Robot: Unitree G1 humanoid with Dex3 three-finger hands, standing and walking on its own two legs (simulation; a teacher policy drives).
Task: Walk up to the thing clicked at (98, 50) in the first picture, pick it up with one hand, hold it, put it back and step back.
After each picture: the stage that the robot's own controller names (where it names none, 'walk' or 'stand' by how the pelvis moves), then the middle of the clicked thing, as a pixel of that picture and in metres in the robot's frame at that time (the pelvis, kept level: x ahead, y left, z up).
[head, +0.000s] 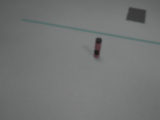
stand; (97, 48) +1.29 -0.18 -0.66
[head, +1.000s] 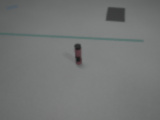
walk; (78, 54) +1.19 +0.12 -0.63
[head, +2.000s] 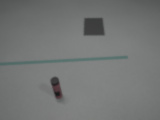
walk; (56, 88) +0.77 +0.27 -0.65
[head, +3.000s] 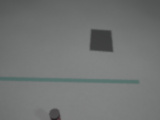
stand; out of the picture +0.48 +0.20 -0.63
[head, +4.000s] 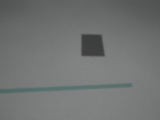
stand; out of the picture +0.42 +0.21 -0.66
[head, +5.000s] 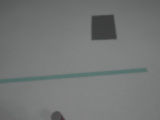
walk; out of the picture +0.40 +0.23 -0.64
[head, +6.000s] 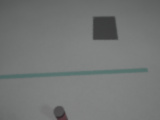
stand; (61, 117) +0.44 +0.18 -0.60
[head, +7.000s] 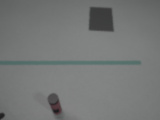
stand; (55, 104) +0.48 +0.19 -0.59
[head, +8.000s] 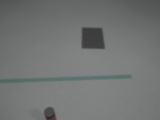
stand; (51, 119) +0.49 +0.22 -0.62
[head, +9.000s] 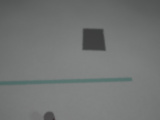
stand; out of the picture +0.46 +0.23 -0.66
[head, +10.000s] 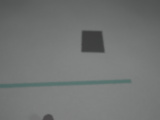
stand; out of the picture +0.45 +0.23 -0.66
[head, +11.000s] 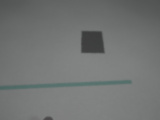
stand; out of the picture +0.44 +0.24 -0.66
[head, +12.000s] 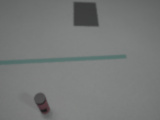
go down; (42, 104) +0.47 +0.24 -0.58
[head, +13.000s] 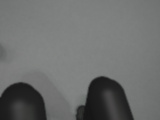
go down; out of the picture +0.50 +0.31 -0.22
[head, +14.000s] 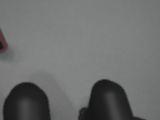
close in; out of the picture +0.50 +0.31 -0.23
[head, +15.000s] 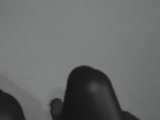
close in; out of the picture +0.47 +0.35 -0.16
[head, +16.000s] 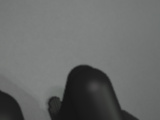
lift; out of the picture +0.45 +0.35 -0.16
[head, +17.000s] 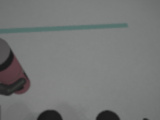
lift; (9, 72) +0.36 +0.22 +0.02
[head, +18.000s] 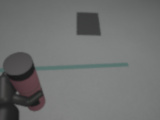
hold; (28, 86) +0.33 +0.18 +0.03
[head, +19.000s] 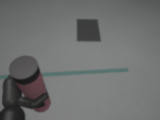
hold; (34, 88) +0.33 +0.16 +0.04
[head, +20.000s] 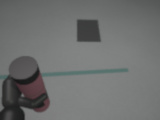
hold; (33, 89) +0.33 +0.17 +0.04
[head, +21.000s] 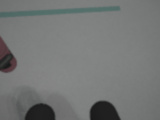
crouch; out of the picture +0.44 +0.25 -0.03
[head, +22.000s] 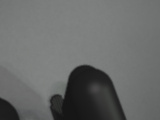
lower; out of the picture +0.46 +0.34 -0.17
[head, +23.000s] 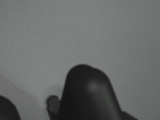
lower; out of the picture +0.46 +0.36 -0.16
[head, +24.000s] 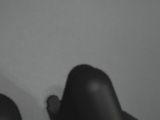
lower; out of the picture +0.46 +0.36 -0.17
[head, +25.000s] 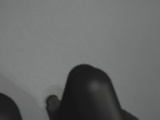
lower; out of the picture +0.45 +0.36 -0.17
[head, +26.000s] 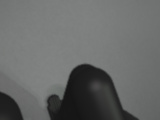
loosen; out of the picture +0.45 +0.36 -0.17
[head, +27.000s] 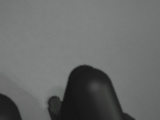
withdraw; out of the picture +0.46 +0.35 -0.17
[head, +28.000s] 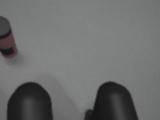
walk; (5, 40) +0.49 +0.30 -0.23
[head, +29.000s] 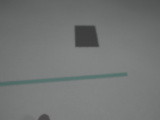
stand; out of the picture +0.44 +0.22 -0.59
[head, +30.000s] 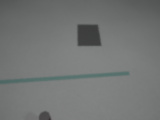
stand; out of the picture +0.45 +0.23 -0.60
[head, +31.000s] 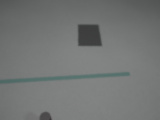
stand; out of the picture +0.44 +0.23 -0.60
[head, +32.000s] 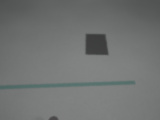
stand; out of the picture +0.46 +0.21 -0.66
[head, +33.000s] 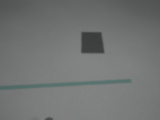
stand; out of the picture +0.44 +0.23 -0.66
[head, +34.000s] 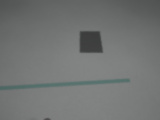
walk; out of the picture +0.43 +0.24 -0.66
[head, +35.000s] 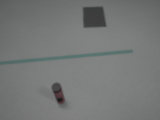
walk; (58, 94) +0.61 +0.23 -0.64
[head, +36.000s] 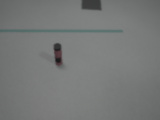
walk; (58, 55) +0.99 +0.18 -0.63
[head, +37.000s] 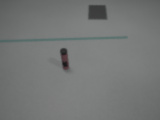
stand; (64, 59) +1.09 +0.21 -0.63
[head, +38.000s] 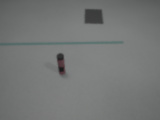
stand; (61, 64) +1.05 +0.21 -0.66
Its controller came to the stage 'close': yes
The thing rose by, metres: 0.68
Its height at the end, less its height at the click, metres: +0.00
